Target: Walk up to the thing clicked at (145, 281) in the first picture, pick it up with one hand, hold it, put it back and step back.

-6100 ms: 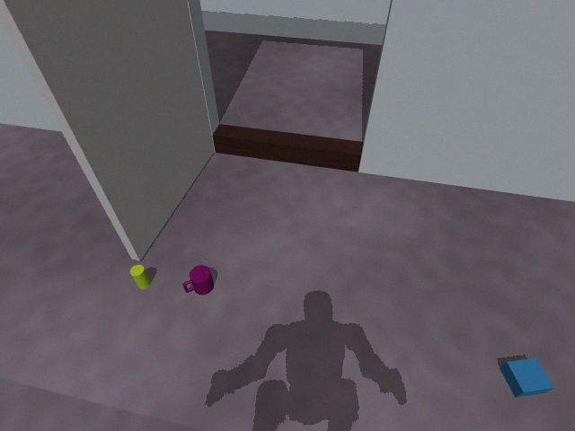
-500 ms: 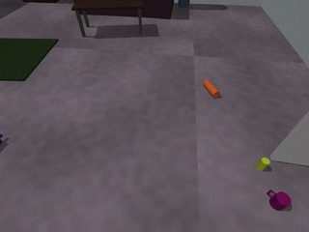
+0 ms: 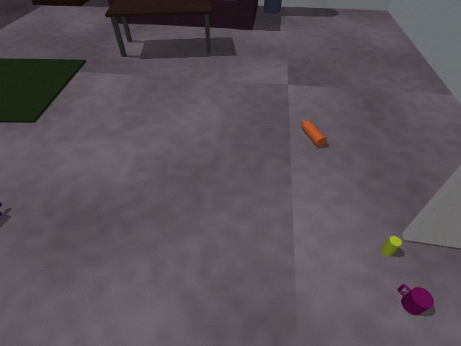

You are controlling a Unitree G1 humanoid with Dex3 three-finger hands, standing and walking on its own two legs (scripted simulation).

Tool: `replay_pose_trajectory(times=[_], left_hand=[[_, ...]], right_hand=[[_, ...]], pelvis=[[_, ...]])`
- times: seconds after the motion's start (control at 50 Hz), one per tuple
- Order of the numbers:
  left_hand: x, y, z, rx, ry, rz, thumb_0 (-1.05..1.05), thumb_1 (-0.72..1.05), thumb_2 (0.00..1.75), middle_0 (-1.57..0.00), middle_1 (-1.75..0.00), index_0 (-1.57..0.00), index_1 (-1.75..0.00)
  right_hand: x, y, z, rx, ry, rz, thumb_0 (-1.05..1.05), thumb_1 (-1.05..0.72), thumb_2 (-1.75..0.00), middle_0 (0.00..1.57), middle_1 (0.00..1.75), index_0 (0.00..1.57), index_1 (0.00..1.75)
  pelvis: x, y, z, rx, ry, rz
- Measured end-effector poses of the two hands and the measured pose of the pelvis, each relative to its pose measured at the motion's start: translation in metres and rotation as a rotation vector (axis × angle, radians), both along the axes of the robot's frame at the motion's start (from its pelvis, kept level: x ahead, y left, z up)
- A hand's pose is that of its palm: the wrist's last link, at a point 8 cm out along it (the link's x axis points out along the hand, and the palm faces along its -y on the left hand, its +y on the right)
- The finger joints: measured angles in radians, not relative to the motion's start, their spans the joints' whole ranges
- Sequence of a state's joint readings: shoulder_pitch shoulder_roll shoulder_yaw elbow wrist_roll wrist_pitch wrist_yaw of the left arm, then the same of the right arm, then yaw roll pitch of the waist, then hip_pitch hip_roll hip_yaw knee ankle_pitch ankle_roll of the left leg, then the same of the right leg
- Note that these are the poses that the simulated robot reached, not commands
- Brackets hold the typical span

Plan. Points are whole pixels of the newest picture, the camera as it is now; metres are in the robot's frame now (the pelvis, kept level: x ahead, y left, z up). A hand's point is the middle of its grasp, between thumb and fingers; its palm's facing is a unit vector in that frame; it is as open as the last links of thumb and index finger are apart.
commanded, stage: stand
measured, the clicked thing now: (391, 246) +0.70 -0.76 -0.73
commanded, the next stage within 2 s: walk up in 0.62 s
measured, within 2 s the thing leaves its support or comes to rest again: neither
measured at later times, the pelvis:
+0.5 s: pelvis +0.00 +0.00 +0.00, yaw +0 degrees
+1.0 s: pelvis -0.02 +0.08 -0.01, yaw -18 degrees
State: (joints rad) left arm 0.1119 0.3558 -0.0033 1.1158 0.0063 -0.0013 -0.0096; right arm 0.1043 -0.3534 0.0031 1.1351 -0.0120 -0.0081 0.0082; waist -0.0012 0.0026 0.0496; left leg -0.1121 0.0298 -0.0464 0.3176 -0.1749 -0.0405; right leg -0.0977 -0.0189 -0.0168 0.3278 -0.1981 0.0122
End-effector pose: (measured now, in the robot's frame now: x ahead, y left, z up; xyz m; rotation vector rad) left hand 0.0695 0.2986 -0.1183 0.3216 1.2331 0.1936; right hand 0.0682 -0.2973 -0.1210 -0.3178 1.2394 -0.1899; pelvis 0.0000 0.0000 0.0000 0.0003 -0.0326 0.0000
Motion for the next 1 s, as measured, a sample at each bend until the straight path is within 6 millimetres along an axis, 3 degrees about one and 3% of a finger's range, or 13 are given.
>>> replay_pose_trajectory(times=[0.64, 0.78, 0.9, 1.0], left_hand=[[-0.001, 0.003, -0.001, 0.001, 0.009, -0.01, 0.01, 0.9, 0.9, -0.21, -0.3, -0.2, -0.3], [0.001, 0.027, -0.005, 0.035, 0.066, -0.145, 0.01, 0.9, 0.9, -0.21, -0.3, -0.21, -0.3], [0.034, 0.061, -0.027, 0.045, 0.054, -0.238, 0.01, 0.9, 0.9, -0.21, -0.3, -0.2, -0.3], [0.072, 0.06, -0.019, 0.013, 0.008, -0.334, 0.01, 0.9, 0.9, -0.2, -0.3, -0.2, -0.3]], right_hand=[[-0.002, 0.0, 0.001, -0.002, -0.001, -0.012, 0.0, -0.9, -0.9, 0.2, 0.3, 0.2, 0.3], [0.003, -0.005, 0.011, -0.049, -0.13, -0.119, 0.0, -0.9, -0.9, 0.2, 0.3, 0.2, 0.3], [-0.029, 0.018, 0.022, -0.124, -0.16, -0.185, 0.0, -0.91, -0.9, 0.2, 0.3, 0.2, 0.3], [-0.082, 0.046, 0.034, -0.122, -0.112, -0.296, 0.0, -0.9, -0.9, 0.2, 0.3, 0.2, 0.3]], pelvis=[[0.0, 0.003, -0.001, -0.001, 0.002, -0.016], [-0.013, 0.03, -0.008, -0.003, 0.024, -0.172], [-0.021, 0.063, -0.02, 0.0, 0.021, -0.246], [-0.017, 0.079, -0.009, -0.039, 0.007, -0.315]])
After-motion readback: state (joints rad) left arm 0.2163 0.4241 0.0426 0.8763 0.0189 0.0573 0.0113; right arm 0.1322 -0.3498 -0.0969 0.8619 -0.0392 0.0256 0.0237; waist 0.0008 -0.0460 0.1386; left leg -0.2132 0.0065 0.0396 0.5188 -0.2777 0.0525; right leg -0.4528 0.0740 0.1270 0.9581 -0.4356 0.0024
